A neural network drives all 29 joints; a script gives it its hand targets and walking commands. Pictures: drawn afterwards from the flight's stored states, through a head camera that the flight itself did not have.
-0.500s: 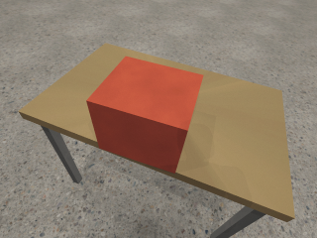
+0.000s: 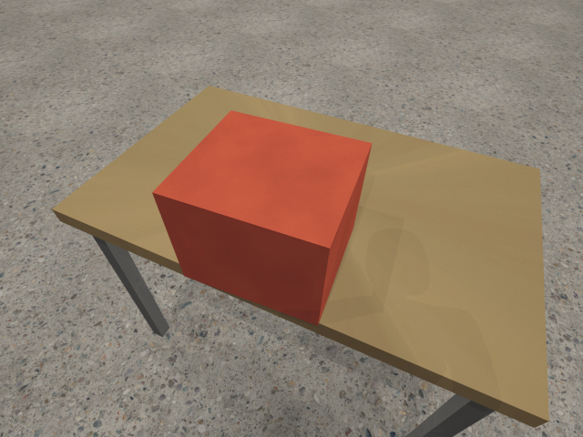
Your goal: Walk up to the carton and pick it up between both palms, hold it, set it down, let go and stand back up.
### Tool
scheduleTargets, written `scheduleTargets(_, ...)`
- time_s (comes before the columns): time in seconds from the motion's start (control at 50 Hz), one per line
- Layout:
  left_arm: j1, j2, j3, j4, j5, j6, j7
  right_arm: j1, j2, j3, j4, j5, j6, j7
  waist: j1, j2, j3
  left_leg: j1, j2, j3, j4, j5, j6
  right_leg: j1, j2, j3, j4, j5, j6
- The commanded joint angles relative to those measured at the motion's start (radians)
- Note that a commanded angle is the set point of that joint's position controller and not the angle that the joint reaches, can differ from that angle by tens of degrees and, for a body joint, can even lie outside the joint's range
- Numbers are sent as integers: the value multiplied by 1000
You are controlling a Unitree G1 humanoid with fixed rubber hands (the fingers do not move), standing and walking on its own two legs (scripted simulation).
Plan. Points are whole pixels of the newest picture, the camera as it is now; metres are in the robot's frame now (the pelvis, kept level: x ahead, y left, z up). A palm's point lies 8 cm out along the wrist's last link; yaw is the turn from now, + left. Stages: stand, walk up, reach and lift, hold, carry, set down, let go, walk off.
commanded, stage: walk up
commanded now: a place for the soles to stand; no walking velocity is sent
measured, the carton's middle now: (272, 213) +0.49 +0.04 +0.01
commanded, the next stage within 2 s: none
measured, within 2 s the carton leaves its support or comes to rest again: neither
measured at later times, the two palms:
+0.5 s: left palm out of the picture +0.02 +0.28 -0.13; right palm out of the picture +0.07 -0.24 -0.13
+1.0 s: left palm out of the picture +0.15 +0.48 -0.14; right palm out of the picture +0.12 -0.04 -0.11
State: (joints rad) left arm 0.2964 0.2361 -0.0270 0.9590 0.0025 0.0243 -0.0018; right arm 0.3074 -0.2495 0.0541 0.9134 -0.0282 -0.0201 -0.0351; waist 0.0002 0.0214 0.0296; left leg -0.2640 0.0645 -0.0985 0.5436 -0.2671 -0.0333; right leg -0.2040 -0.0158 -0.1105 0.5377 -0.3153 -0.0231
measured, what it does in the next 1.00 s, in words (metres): steps to the left: left foot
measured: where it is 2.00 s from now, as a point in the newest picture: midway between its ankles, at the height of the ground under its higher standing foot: outside the picture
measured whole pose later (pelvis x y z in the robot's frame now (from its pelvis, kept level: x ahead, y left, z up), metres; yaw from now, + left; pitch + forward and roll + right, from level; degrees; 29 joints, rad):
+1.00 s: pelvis +0.08 +0.22 -0.01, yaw -7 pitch -4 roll -3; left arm 0.34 0.29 0.04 0.80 0.04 0.00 0.06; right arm 0.24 -0.24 0.01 0.83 0.00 0.05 0.02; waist -0.01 -0.03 0.13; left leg -0.34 0.09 0.08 0.64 -0.25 0.01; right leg -0.39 -0.03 0.05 1.12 -0.56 -0.01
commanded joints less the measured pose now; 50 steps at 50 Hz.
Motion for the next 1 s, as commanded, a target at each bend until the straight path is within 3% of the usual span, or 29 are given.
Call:
scheduleTargets(0.0,41,161,34,-37,6,-4,6,36,-120,-24,-39,6,-9,-11,8,0,-24,-24,14,29,-15,272,59,40,-90,73,-78,187,-40)
scheduleTargets(0.14,26,162,29,-46,12,4,8,32,-139,-26,-50,9,1,-7,11,35,-3,-57,31,-21,-17,290,72,26,-84,74,-52,145,-29)
scheduleTargets(0.38,9,179,20,-52,7,6,2,20,-156,-26,-68,10,5,-3,3,-15,-1,-61,13,-43,-12,228,73,6,-97,72,-87,77,-30)
scheduleTargets(0.4,258,189,52,-51,19,-23,24,-101,-224,-56,-109,-59,34,35,108,37,-26,-245,-84,120,247,-236,13,168,-256,404,-240,-234,-126)
scheduleTargets(0.42,310,266,72,-19,19,-30,46,-167,-187,-53,-154,-89,52,40,115,-64,88,-518,-36,116,417,-418,-29,232,-441,634,-329,-347,-197)
scheduleTargets(0.44,299,278,88,-6,42,-34,66,-166,-157,-57,-162,-72,59,43,123,-6,136,-604,28,52,470,-332,-31,231,-501,666,-349,-357,-224)
scheduleTargets(0.46,253,267,83,-17,43,-42,79,-155,-144,-51,-164,-63,59,50,95,5,157,-629,51,46,485,-280,-37,232,-491,611,-342,-297,-226)
scheduleTargets(0.5,206,218,78,-45,51,-66,84,-141,-117,-45,-175,-55,50,63,54,-75,145,-582,78,27,475,-199,-39,198,-398,482,-309,-147,-186)
scheduleTargets(0.56,198,166,74,-52,41,-95,74,-179,-107,-48,-197,-59,52,83,42,-167,106,-484,72,36,473,-54,-54,121,-293,360,-302,-12,-147)
scheduleTargets(0.62,146,173,82,-96,36,-105,75,-173,-100,-48,-192,-46,68,98,9,-227,85,-402,86,53,435,37,-59,47,-262,255,-295,46,-148)
scheduleTargets(0.7,149,189,98,-135,48,-106,68,-223,-121,-61,-201,-32,72,108,16,-249,101,-196,97,73,279,101,-35,-131,-247,193,-270,-19,-115)
scheduleTargets(0.74,123,221,109,-155,65,-100,65,-180,-121,-68,-179,-26,72,107,-5,-239,83,-49,73,105,209,67,-14,-184,-260,187,-216,5,-105)
scheduleTargets(0.76,100,229,113,-168,70,-92,63,-117,-127,-76,-154,-22,70,103,-37,-211,59,46,55,131,156,57,-3,-206,-251,175,-154,33,-90)
scheduleTargets(0.78,94,219,112,-175,75,-79,58,-4,-135,-89,-106,-18,65,95,-80,-140,17,170,32,144,78,68,4,-228,-199,133,-11,33,-62)
scheduleTargets(0.8,146,158,93,-172,76,-64,51,113,-180,-112,-64,-15,56,86,-110,36,-43,278,12,149,4,74,2,-250,-100,80,214,-32,-28)
scheduleTargets(0.82,223,53,63,-178,69,-53,43,171,-258,-132,-55,-12,47,76,-108,291,-82,303,147,-42,-98,51,13,-335,2,75,452,-291,0)
scheduleTargets(0.84,270,24,59,-188,57,-38,47,146,-291,-133,-79,5,48,61,-72,328,-34,230,268,-283,-242,-62,28,-400,47,139,555,-420,17)
scheduleTargets(0.86,297,43,69,-192,37,-30,61,53,-333,-140,-110,21,57,46,-47,328,-25,162,326,-388,-360,-227,78,-411,19,173,650,-361,16)
scheduleTargets(0.88,262,60,68,-200,31,-27,72,-19,-321,-140,-137,37,64,40,-45,347,19,64,324,-408,-434,-366,82,-406,-9,188,691,-313,7)
scheduleTargets(0.9,215,79,69,-202,31,-27,76,-51,-273,-131,-142,42,66,38,-33,318,84,-14,274,-305,-430,-365,70,-379,-26,217,689,-260,2)
scheduleTargets(0.94,221,98,75,-170,25,-27,62,-95,-171,-103,-143,23,55,32,19,229,79,-27,200,-107,-336,-198,59,-297,-47,233,632,-170,10)
scheduleTargets(0.98,242,98,80,-137,28,-25,47,-97,-95,-82,-144,15,37,29,41,145,31,20,192,-43,-270,-23,88,-264,-25,208,622,-119,12)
